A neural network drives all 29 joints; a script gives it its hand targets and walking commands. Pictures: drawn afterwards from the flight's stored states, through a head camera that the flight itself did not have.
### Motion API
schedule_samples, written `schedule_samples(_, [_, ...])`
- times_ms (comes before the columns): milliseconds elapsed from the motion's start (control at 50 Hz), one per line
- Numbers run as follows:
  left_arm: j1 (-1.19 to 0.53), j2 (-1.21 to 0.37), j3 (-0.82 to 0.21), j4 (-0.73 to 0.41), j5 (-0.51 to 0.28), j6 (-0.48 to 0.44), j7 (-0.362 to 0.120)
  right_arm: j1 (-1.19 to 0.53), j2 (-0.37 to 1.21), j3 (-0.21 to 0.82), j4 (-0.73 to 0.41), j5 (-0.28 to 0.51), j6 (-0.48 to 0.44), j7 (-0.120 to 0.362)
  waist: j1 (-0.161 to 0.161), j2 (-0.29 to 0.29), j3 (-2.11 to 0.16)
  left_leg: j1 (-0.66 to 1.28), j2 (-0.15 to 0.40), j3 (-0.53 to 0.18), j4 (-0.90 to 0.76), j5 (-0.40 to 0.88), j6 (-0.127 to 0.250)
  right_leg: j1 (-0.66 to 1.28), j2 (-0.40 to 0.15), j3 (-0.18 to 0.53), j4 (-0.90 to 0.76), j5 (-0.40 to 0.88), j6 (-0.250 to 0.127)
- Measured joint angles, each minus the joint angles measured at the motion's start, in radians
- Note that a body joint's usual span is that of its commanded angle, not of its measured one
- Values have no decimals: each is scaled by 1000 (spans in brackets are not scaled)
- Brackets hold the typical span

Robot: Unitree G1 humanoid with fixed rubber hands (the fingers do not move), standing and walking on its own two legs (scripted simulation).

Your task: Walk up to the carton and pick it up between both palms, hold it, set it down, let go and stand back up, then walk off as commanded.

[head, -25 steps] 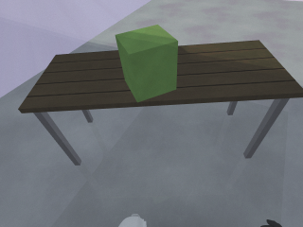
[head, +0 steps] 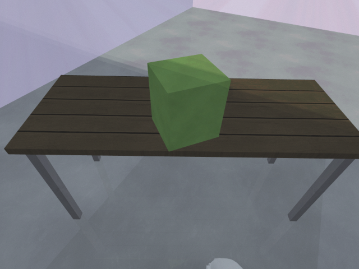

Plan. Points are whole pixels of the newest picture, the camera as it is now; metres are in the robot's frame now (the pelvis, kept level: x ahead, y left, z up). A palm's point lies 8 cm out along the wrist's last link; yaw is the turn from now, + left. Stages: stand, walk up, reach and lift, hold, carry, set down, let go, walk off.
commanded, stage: walk up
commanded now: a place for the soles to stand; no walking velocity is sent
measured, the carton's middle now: (185, 102) +0.67 +0.00 +0.01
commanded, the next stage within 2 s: none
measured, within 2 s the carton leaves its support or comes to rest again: neither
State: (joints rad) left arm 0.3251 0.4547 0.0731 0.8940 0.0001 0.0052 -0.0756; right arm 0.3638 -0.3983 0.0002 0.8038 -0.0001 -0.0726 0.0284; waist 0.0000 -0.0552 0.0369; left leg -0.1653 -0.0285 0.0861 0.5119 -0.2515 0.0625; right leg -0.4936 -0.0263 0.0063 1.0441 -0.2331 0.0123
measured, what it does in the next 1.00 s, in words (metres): walks ahead: right foot, then left foot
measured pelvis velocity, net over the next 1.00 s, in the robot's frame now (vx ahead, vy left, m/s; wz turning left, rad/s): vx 0.26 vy -0.03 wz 0.02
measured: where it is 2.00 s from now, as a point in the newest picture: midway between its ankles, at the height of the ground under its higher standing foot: outside the picture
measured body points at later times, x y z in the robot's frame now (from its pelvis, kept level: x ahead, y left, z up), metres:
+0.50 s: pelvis +0.14 -0.09 +0.00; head +0.15 -0.12 +0.45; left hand +0.20 +0.23 -0.09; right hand +0.21 -0.39 -0.13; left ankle +0.18 +0.08 -0.67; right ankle +0.18 -0.15 -0.73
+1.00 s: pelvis +0.26 -0.03 -0.01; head +0.26 +0.00 +0.44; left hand +0.31 +0.29 -0.14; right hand +0.34 -0.34 -0.10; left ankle +0.31 +0.08 -0.73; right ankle +0.24 -0.15 -0.68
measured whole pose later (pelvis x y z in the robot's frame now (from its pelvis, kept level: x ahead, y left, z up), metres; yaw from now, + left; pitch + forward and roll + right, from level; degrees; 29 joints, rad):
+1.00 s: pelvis +0.26 -0.03 -0.01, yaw +1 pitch -4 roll -2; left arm 0.30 0.41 0.07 0.88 0.00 0.00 -0.05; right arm 0.33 -0.39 0.00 0.80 0.00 -0.07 0.00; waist 0.00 -0.03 0.06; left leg -0.32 0.05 0.06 0.65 -0.27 0.03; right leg -0.36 -0.01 -0.05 1.00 -0.44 -0.03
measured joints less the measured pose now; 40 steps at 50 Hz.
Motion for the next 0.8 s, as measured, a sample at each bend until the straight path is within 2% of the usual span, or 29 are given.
schedule_samples(120, [0,-1,0,-1,0,-3,-9,0,0,0,0,0,-3,0,1,-1,0,34,-2,3,-18,-42,-19,1,-12,1,-129,0,2])
schedule_samples(220, [0,-14,0,-2,0,-39,-10,-3,0,0,0,0,-3,0,1,1,0,41,9,24,4,-104,-56,51,-27,2,-381,-1,-35])
schedule_samples(240, [-1,-15,1,-3,0,-56,-7,-4,-1,0,1,0,-3,-1,1,7,3,25,20,22,52,-132,-61,64,-22,-4,-413,35,-43])
schedule_samples(280, [-13,-35,0,-7,0,-78,4,-7,-1,0,2,0,6,-4,3,48,10,-52,46,-26,238,-182,-51,69,9,-37,-392,38,-62])
schedule_samples(320, [-12,-53,0,-9,0,-86,13,-16,-1,0,0,0,12,-2,2,55,10,-141,16,-68,417,-193,-48,88,11,-43,-403,16,-74])
schedule_samples(360, [-12,-69,0,-10,0,-85,22,-26,-5,0,0,0,13,-3,1,61,9,-210,-1,-85,497,-157,-47,117,12,-44,-434,11,-78])
schedule_samples(540, [-12,-100,0,-10,0,-86,41,-34,-12,0,0,0,29,-3,1,95,8,-377,48,-121,503,32,-46,234,34,-69,-491,-30,-86])
schedule_samples(640, [-12,-101,0,-10,0,-77,40,-34,-13,0,0,0,35,-2,0,103,8,-404,74,-121,482,70,-46,286,47,-84,-516,-54,-82])
schedule_samples(720, [-12,-96,0,-10,0,-68,33,-38,-14,0,-1,0,35,-2,0,103,8,-396,97,-101,386,47,-46,305,49,-94,-520,-81,-71])
schedule_samples(800, [-10,-88,0,-9,0,-50,25,-49,-14,0,-1,0,34,-1,0,102,7,-332,111,-63,210,16,-46,322,49,-107,-514,-116,-53])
